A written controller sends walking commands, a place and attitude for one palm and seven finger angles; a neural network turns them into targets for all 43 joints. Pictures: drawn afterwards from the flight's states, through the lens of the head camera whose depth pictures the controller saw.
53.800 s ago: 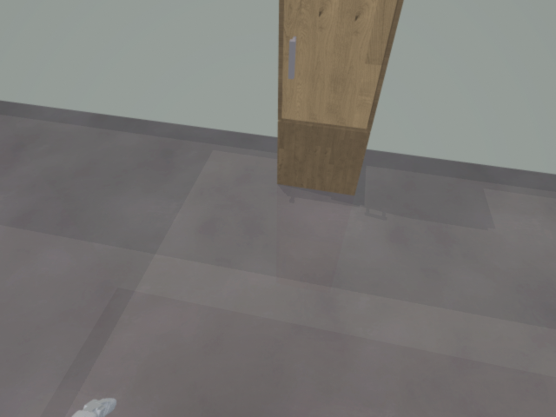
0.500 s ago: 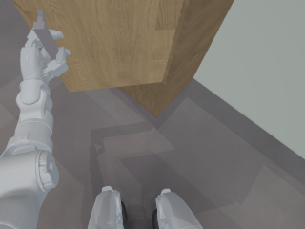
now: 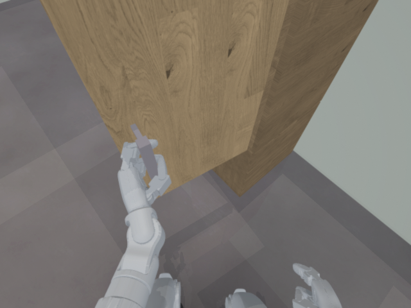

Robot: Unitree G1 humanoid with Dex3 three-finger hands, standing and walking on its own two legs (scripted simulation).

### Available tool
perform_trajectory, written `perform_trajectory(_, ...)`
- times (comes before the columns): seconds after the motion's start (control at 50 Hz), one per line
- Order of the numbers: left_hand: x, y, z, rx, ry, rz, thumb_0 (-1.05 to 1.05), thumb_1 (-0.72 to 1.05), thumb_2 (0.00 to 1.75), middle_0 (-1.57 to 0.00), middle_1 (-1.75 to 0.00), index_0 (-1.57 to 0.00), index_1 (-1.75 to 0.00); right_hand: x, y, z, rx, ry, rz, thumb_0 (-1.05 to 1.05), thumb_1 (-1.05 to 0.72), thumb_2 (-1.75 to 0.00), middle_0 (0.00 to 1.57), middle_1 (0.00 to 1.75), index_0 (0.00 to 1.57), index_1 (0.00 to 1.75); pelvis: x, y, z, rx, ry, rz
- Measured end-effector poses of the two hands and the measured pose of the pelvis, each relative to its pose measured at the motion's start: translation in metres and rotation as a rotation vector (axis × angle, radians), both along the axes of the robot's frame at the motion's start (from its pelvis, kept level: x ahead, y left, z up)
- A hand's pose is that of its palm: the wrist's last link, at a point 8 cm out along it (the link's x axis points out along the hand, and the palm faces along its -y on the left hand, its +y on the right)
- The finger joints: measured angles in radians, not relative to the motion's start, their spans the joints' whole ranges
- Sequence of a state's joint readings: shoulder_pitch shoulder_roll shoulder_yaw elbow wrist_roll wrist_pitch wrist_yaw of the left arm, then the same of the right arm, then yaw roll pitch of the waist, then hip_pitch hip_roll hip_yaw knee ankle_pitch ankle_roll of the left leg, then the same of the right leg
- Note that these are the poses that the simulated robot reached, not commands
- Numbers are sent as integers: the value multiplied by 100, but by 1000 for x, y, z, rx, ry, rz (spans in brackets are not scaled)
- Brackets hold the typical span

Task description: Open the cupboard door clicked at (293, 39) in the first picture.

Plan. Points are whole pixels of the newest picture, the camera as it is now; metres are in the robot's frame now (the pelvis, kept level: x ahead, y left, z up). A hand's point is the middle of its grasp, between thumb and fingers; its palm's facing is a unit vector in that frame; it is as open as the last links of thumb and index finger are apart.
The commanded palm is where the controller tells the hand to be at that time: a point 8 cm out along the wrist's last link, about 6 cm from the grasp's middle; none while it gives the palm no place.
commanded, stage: pull the door open along its arc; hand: left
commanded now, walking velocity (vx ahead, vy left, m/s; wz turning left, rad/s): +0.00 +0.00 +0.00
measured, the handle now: (145, 154) +0.41 +0.13 +0.03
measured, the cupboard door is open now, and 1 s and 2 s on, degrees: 80 92 94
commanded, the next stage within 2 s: open thumb and fingers to let go in 0.28 s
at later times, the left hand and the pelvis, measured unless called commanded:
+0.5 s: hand (190, 197) +0.32 +0.04 +0.02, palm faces +0.39 -0.92 -0.01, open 6.1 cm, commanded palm +0.27 +0.09 +0.02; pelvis -0.01 -0.04 -0.01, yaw +4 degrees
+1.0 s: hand (186, 199) +0.32 +0.05 +0.02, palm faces +0.36 -0.93 -0.01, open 13.7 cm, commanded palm +0.27 +0.09 +0.02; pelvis -0.03 -0.02 -0.01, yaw +3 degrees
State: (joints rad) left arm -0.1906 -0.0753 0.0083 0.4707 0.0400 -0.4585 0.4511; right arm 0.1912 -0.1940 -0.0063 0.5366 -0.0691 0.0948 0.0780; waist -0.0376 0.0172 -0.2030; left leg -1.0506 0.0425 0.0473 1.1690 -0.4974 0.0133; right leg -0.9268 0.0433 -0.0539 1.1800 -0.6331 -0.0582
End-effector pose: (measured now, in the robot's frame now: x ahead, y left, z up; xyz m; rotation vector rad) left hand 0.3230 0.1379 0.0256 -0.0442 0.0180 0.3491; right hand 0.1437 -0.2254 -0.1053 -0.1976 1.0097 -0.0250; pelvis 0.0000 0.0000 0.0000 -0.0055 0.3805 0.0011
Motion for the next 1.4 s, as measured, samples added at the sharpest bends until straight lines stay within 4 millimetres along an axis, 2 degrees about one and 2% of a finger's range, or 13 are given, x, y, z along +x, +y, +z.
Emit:
perform_trajectory(0.12,-17,-17,2,46,12,34,1,67,73,-34,-127,-34,-131,13,1,-4,20,-38,32,1,-91,-90,20,29,20,30,-3,-14,-2,12,-17,17)
perform_trajectory(0.34,-46,-50,4,34,42,32,2,68,72,-30,-129,-33,-133,-6,-23,-10,18,-8,39,1,-91,-90,20,30,20,30,-4,-34,4,35,-32,40)
perform_trajectory(0.44,-45,-57,0,59,25,34,1,70,77,-31,-131,-33,-133,-12,-36,-18,-9,-4,40,1,-91,-90,20,30,20,30,-9,-39,-2,38,-27,50)
perform_trajectory(0.54,-42,-54,-5,55,19,50,1,65,77,-34,-132,-35,-133,-17,-42,-25,-23,4,30,1,-91,-90,20,29,20,30,-15,-41,-7,40,-21,52)
perform_trajectory(0.66,-47,-49,-5,50,38,58,1,43,69,-35,-130,-36,-130,-21,-37,-25,-10,-1,22,1,-91,-90,20,29,20,30,-19,-38,-6,40,-29,49)
perform_trajectory(0.88,-46,-49,-3,44,5,34,1,-22,42,-32,-122,-32,-123,-25,-20,-22,-12,-21,27,1,-91,-90,20,30,20,30,-25,-25,-8,21,-31,46)
perform_trajectory(1.04,-46,-48,-3,51,6,5,0,-44,32,-27,-102,-28,-102,-27,-6,-20,-15,-29,32,1,-91,-90,20,30,20,30,-28,-14,-8,6,-34,40)
perform_trajectory(1.18,-45,-50,-3,47,12,-23,-1,-48,30,-25,-73,-26,-74,-26,5,-16,-14,-44,40,1,-91,-90,20,30,20,30,-30,-6,-7,-5,-40,37)
perform_trajectory(1.32,-45,-46,-3,51,11,-24,-1,-49,30,-34,-61,-34,-63,-26,12,-16,-16,-49,57,1,-91,-90,21,30,20,30,-35,-1,-9,-13,-45,39)
perform_trajectory(1.4,-49,-37,-6,113,-29,-214,-1,-49,30,-31,-52,-26,-54,-30,12,-17,-12,-42,49,1,-91,-90,21,30,20,30,-37,0,-12,-11,-42,45)
